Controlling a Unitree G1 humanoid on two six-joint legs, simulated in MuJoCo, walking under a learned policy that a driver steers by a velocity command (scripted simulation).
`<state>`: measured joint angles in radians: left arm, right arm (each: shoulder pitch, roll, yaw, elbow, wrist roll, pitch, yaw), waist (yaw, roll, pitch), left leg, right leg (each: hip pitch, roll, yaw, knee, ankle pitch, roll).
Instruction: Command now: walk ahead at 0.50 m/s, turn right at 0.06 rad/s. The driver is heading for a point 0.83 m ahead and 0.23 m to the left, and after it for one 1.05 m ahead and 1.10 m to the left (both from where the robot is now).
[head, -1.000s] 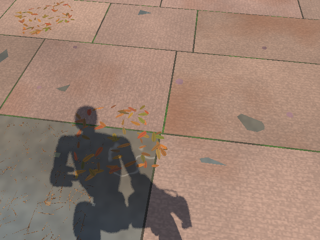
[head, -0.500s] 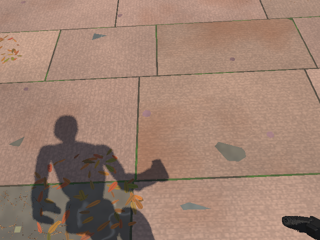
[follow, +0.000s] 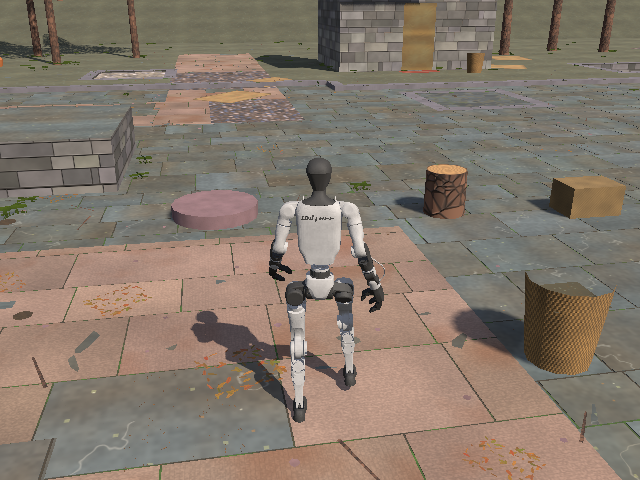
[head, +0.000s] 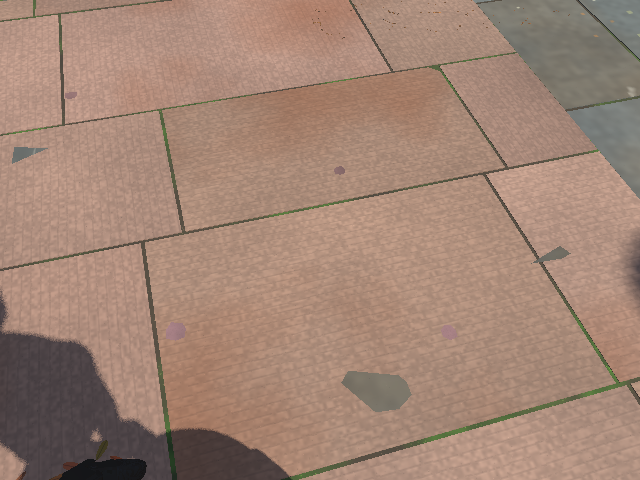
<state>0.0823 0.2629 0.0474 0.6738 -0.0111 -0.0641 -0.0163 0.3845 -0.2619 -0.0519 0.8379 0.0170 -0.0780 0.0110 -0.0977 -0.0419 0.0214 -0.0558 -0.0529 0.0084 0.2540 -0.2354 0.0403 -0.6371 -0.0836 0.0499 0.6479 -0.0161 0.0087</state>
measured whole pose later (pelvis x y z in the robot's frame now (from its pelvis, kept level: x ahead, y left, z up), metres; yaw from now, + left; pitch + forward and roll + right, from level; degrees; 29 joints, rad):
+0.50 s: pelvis +0.27 -0.05 +0.00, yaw +8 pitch +1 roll -2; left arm 0.33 0.27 0.07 0.85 0.01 -0.10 0.00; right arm 0.16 -0.29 -0.06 0.76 0.02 -0.04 0.02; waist 0.06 0.05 0.01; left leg -0.71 0.10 -0.07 0.78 0.06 0.00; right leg 0.01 0.05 -0.17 0.21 -0.24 -0.05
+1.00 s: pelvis +0.54 +0.05 +0.00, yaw +26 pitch +2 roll +0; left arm 0.05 0.29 0.05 0.70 0.01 -0.09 0.00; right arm 0.32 -0.28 -0.07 0.71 0.02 -0.04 0.00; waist -0.06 -0.03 0.04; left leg -0.17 -0.11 -0.12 0.36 -0.23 0.08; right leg -0.65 -0.09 0.10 0.69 -0.03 0.07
